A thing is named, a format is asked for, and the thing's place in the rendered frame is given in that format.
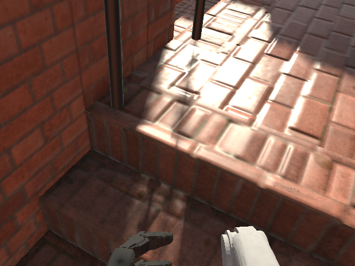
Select stairs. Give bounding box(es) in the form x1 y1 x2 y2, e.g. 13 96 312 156
15 111 355 266
173 0 221 39

